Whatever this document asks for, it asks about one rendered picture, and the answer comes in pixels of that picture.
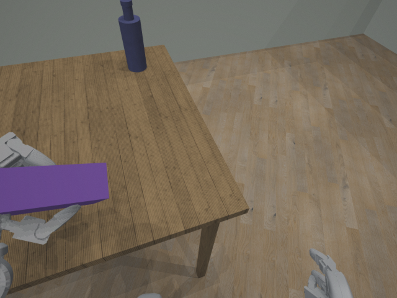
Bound left robot forearm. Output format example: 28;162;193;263
0;243;13;298

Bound robot right hand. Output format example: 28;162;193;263
304;248;354;298

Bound robot left hand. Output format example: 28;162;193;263
0;132;81;245

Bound sponge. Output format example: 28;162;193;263
0;163;109;215

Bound table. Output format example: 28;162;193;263
0;45;249;295

